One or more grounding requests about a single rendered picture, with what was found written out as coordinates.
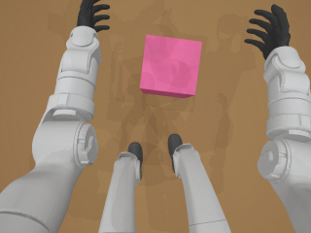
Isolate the right robot shin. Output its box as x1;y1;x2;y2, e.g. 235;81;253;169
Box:
174;143;200;158

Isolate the robot left forearm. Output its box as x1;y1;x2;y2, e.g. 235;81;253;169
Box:
32;25;102;161

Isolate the robot right forearm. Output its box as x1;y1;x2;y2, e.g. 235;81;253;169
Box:
263;46;311;145

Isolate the robot right upper arm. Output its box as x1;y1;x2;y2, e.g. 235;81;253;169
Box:
257;138;311;233

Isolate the left robot hand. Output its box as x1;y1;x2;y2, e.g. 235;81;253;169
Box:
77;0;110;33

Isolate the robot left upper arm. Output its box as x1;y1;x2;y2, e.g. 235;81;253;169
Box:
0;120;99;233

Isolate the left robot thigh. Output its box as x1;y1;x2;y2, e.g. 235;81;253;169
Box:
98;156;141;233

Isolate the right robot hand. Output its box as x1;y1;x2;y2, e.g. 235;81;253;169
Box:
244;4;291;60

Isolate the carton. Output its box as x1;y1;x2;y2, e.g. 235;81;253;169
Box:
139;34;202;99

